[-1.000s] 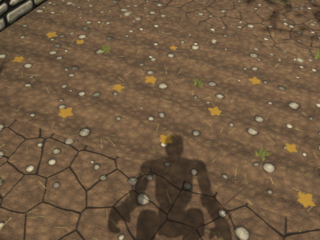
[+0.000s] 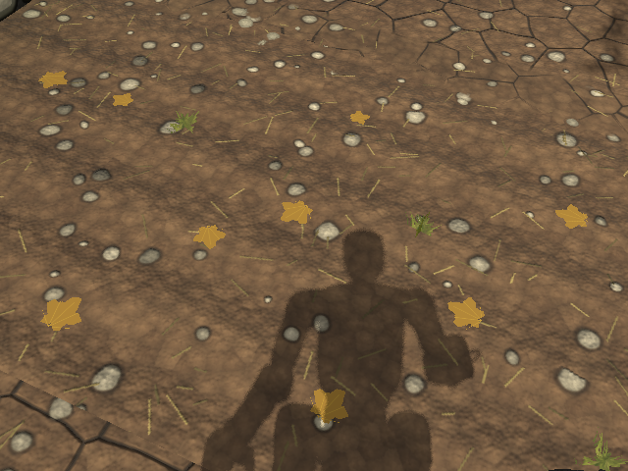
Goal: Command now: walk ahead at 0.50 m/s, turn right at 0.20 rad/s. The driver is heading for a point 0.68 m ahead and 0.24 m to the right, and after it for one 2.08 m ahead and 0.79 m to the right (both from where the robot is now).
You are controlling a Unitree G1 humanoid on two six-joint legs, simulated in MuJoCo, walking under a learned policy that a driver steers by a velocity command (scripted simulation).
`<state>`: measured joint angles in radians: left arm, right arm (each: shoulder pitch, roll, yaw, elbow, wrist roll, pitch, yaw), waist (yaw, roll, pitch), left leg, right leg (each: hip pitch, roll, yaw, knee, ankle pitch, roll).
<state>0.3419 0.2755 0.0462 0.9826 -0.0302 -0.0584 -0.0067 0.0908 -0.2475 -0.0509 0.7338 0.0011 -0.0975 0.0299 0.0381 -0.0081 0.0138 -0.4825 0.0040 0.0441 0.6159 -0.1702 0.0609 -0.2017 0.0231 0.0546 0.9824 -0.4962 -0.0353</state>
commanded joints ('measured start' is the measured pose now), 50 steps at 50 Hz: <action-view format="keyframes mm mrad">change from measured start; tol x16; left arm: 1 -45 128 27 -84 -20 -27 5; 21 -384 -2 26 -251 8 14 -53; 27 85 237 128 -176 4 30 -22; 33 -127 75 58 -241 17 -17 -23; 50 -55 55 45 -301 31 31 47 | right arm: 1 202 -128 -39 3 -5 -12 -5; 26 206 -209 -71 131 25 35 -72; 28 287 -41 -14 49 1 -17 -48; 44 -155 -86 -27 -102 -1 -24 -25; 50 130 -217 -56 -66 -56 -47 -23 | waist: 1 -98 83 -85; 21 -116 61 112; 26 119 104 -126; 28 28 -239 -349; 31 22 14 -115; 40 -5 -46 8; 50 -103 24 -272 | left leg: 1 495 324 -472 -347 -61 149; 6 337 249 -188 -469 144 122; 20 588 284 132 -434 359 80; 25 591 284 191 -60 1015 37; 26 478 240 209 160 928 1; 28 -189 -57 4 811 -422 -92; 29 -294 -5 -160 841 -383 -60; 42 -23 -3 -52 -16 249 -125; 48 109 -22 -112 -177 248 -55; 50 497 187 -247 -152 747 37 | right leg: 1 -505 -77 83 270 111 -36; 14 -518 -111 54 -181 589 15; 21 -556 -90 -91 -336 453 -30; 26 52 65 -175 -444 375 -162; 28 617 -365 751 -628 232 -447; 33 147 -205 315 -740 560 -277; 43 -45 -73 172 -674 723 -152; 49 86 -60 273 -336 735 -57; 50 -40 9 211 -77 463 -15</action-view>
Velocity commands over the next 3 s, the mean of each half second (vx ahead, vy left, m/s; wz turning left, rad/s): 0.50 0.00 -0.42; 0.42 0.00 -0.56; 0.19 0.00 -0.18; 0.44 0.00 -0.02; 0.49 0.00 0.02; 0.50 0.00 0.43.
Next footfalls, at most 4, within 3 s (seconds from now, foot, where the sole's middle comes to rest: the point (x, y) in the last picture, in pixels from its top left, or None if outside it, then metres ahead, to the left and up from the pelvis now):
0.52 right None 0.40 -0.17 -0.76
0.98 left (383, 355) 0.75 -0.13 -0.76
1.36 right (456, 442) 0.55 -0.28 -0.76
1.70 left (391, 319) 0.85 -0.15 -0.76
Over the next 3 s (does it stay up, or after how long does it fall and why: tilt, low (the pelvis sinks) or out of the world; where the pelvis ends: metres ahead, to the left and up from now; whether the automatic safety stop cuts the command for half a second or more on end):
stays up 1.27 -0.53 0.02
